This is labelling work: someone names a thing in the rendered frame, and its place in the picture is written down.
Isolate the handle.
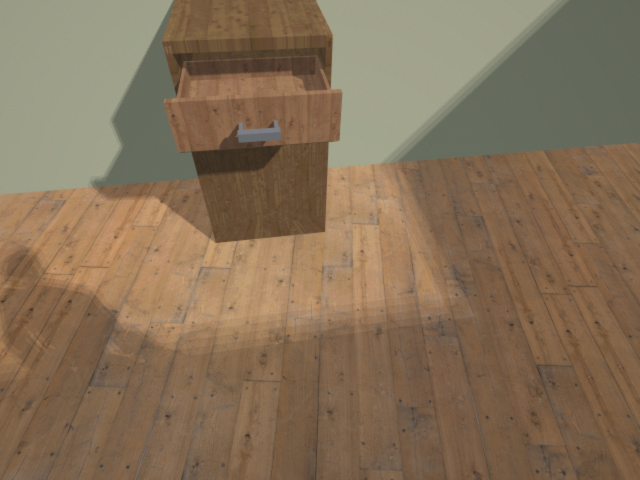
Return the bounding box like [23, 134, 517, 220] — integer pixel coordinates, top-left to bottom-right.
[237, 120, 281, 143]

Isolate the cabinet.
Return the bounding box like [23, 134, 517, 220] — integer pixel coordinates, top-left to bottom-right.
[162, 0, 333, 243]

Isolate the drawer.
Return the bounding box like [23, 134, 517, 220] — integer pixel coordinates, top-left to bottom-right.
[164, 55, 342, 153]

